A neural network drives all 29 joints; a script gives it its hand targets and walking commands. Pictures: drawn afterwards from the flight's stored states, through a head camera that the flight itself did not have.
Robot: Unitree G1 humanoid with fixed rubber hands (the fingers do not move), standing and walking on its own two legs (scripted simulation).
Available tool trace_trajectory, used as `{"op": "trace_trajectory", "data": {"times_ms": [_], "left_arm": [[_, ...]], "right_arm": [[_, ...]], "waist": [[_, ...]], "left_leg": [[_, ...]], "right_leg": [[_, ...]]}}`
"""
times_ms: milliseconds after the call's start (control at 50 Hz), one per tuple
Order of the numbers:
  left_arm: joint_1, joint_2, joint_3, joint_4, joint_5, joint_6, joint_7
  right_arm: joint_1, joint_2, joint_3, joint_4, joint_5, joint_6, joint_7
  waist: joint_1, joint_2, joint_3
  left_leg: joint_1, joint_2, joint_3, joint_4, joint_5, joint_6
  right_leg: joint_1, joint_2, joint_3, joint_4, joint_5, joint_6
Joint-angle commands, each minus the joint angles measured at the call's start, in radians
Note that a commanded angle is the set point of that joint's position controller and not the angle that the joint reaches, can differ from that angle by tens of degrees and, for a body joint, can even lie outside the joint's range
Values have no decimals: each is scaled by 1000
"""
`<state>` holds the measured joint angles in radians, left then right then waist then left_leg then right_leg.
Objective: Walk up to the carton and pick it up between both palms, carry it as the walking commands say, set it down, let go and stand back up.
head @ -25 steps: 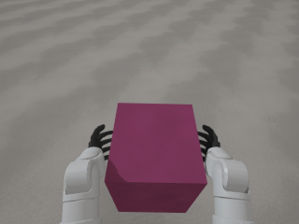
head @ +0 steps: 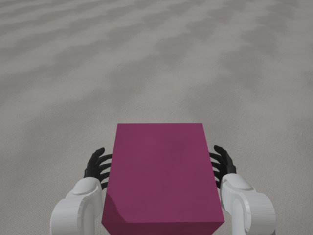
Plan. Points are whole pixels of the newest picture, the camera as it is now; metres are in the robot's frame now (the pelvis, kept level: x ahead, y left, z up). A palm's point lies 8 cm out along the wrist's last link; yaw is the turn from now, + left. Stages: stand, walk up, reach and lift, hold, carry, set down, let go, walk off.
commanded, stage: carry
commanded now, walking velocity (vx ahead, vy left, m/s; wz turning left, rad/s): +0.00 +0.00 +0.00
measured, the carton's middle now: (160, 188) +0.25 +0.01 +0.03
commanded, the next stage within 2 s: none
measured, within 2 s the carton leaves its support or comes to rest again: neither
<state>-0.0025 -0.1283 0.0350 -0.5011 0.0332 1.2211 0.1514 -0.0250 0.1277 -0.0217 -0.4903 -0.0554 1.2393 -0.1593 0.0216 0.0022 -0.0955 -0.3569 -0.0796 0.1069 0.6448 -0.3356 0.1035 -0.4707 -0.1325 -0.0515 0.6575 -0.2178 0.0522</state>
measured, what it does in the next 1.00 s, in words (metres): shifts its weight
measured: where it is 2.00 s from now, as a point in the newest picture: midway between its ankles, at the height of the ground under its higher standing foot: (158, 186)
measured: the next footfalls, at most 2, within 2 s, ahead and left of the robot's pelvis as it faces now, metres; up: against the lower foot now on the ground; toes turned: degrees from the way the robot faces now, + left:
left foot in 1.28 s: +0.23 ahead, +0.07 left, +0.00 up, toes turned +8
right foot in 1.66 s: +0.63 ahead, -0.11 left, +0.00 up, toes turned -8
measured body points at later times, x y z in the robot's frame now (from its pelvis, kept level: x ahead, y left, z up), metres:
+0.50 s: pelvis -0.01 -0.02 +0.01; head -0.03 -0.02 +0.46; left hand +0.28 +0.13 +0.11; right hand +0.28 -0.17 +0.11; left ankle +0.00 +0.06 -0.72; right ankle +0.07 -0.16 -0.72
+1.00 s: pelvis +0.10 -0.05 +0.01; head +0.08 -0.05 +0.46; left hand +0.37 +0.10 +0.11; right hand +0.37 -0.20 +0.10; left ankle +0.00 +0.06 -0.72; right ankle +0.07 -0.16 -0.72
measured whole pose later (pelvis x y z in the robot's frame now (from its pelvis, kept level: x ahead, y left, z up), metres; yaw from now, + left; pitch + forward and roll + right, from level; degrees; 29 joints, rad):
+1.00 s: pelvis +0.10 -0.05 +0.01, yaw +1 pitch +5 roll -1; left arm -0.13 -0.13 0.06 -0.39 0.05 1.22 0.15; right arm -0.11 0.13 -0.08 -0.41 -0.05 1.23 -0.16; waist -0.01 0.03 -0.14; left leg -0.19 0.03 0.04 0.52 -0.41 0.01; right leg -0.28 -0.03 -0.14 0.51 -0.31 -0.01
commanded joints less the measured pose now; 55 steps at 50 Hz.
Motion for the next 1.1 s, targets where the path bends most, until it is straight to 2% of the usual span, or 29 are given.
{"op": "trace_trajectory", "data": {"times_ms": [0,40,100,220,360,580,600,620,640,660,680,720,780,880,940,980,1000,1020,1040,1080], "left_arm": [[-433,-794,-602,-104,-289,-19,-149],[-433,-787,-594,-91,-286,-15,-150],[-464,-784,-588,-81,-278,-9,-148],[-577,-753,-545,12,-252,-4,-130],[-670,-755,-495,131,-220,-19,-113],[-736,-785,-501,141,-222,-58,-102],[-872,-769,-501,148,-225,-71,-95],[-677,-792,-511,130,-215,-58,-103],[-751,-788,-507,129,-219,-66,-102],[-712,-789,-508,121,-216,-64,-104],[-693,-790,-510,111,-217,-62,-105],[-675,-791,-515,93,-222,-59,-108],[-636,-788,-523,70,-228,-47,-112],[-583,-780,-524,42,-232,-33,-111],[-534,-781,-526,24,-230,-26,-104],[-487,-797,-541,-8,-231,-19,-101],[-454,-809,-554,-32,-234,-16,-102],[-452,-816,-566,-57,-239,-17,-101],[-449,-819,-577,-77,-243,-17,-100],[-432,-820,-587,-92,-246,-19,-101]], "right_arm": [[-430,812,575,-139,277,-27,129],[-435,810,573,-127,277,-21,131],[-455,811,564,-100,279,-13,136],[-562,784,522,5,268,-8,132],[-655,780,486,124,251,-25,126],[-733,792,507,114,262,-67,114],[-875,775,504,124,267,-80,107],[-682,799,520,107,260,-68,115],[-759,797,521,101,265,-76,113],[-722,800,526,90,265,-73,114],[-695,802,529,83,265,-71,114],[-672,800,535,61,267,-67,114],[-628,793,545,31,268,-57,115],[-581,785,565,-17,285,-38,121],[-544,782,571,-42,302,-28,128],[-484,793,574,-59,311,-23,134],[-445,801,575,-73,316,-21,136],[-437,803,573,-87,322,-22,138],[-431,803,571,-98,327,-24,138],[-433,803,576,-117,330,-28,138]], "waist": [[-11,-18,-232],[-13,-37,-215],[-14,-5,-185],[-17,20,-161],[-16,5,-169],[-16,-25,-264],[-14,-21,-272],[-11,-13,-258],[-12,-12,-254],[-12,-2,-242],[-14,3,-229],[-17,12,-209],[-19,4,-182],[-18,-78,-162],[-22,-91,-185],[-30,-55,-199],[-31,-13,-210],[-30,36,-232],[-30,69,-257],[-20,89,-284]], "left_leg": [[25,220,-166,-184,360,-15],[24,211,-163,-207,265,-31],[12,233,-196,-284,147,-34],[-12,241,-198,-337,33,-44],[3,224,-169,-299,64,-62],[82,195,-147,-217,182,-56],[81,191,-151,-245,99,-56],[68,198,-152,-285,-18,-64],[83,200,-156,-294,-72,-60],[91,196,-160,-302,-160,-48],[103,202,-173,-317,-206,-36],[132,216,-185,-332,-205,-23],[144,218,-171,-321,-161,-22],[62,177,-80,-184,-22,-51],[34,173,-56,-137,62,-66],[91,178,-67,-179,138,-64],[149,192,-84,-186,261,-59],[222,209,-101,-161,446,-53],[292,219,-105,-122,641,-49],[331,220,-75,-36,975,-55]], "right_leg": [[167,-34,6,-34,72,-20],[167,-48,17,-69,53,-15],[164,-33,-1,-87,-10,-1],[193,-36,-1,-122,0,3],[208,-48,20,-164,25,-3],[259,-43,45,-192,139,-40],[272,-34,47,-214,69,-43],[261,-39,47,-245,-46,-34],[258,-33,35,-240,-106,-32],[230,-20,26,-237,-195,-33],[209,-14,21,-238,-233,-33],[190,-5,6,-238,-216,-32],[203,-15,17,-267,-198,-44],[333,-86,126,-336,-193,-111],[413,-120,154,-303,-36,-138],[410,-97,104,-233,87,-130],[389,-62,49,-168,171,-114],[358,-26,-5,-99,237,-98],[323,1,-42,-50,256,-88],[345,58,-95,-59,220,-83]]}}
